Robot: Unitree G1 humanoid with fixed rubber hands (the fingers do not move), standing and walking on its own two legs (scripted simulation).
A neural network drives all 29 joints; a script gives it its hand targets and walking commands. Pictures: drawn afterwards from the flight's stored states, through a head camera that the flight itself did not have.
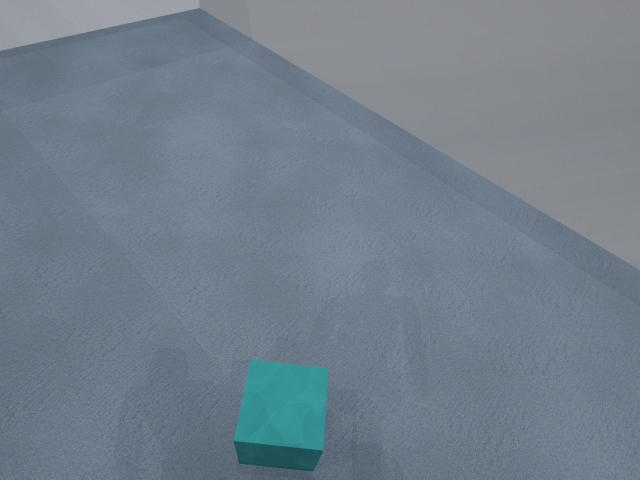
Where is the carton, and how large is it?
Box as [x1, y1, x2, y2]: [234, 359, 327, 470]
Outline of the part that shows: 250,359 234,436 234,444 239,463 313,470 323,447 327,368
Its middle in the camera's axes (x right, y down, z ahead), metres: -0.10 +0.47 +1.07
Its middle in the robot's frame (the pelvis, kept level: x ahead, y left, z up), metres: +0.40 +0.02 -0.66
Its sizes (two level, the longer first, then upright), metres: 0.210 0.200 0.250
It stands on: the floor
